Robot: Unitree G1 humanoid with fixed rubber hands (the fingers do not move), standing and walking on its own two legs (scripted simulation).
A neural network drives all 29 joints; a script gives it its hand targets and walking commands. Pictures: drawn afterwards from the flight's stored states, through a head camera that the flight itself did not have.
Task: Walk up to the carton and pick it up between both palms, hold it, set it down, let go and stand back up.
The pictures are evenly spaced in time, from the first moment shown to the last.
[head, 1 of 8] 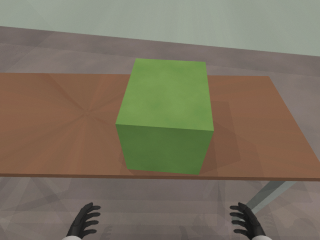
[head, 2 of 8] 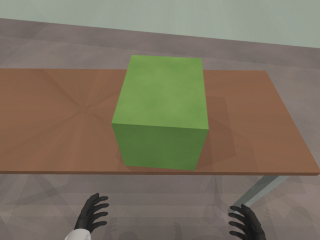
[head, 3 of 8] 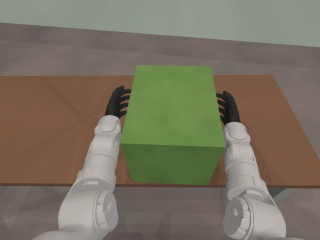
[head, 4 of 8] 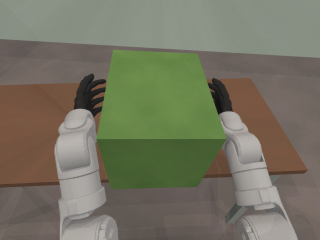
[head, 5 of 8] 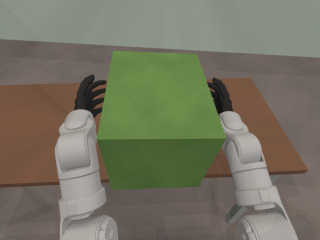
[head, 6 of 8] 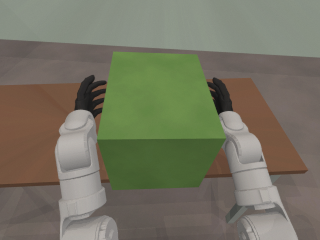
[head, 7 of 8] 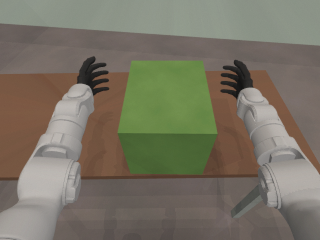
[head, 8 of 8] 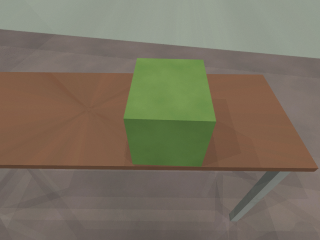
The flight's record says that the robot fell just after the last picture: no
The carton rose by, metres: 0.10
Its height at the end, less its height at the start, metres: +0.00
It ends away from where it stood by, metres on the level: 0.02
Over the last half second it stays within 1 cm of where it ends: yes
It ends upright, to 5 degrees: yes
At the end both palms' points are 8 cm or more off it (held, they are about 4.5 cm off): yes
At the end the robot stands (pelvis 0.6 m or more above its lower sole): yes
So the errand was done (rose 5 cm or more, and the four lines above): yes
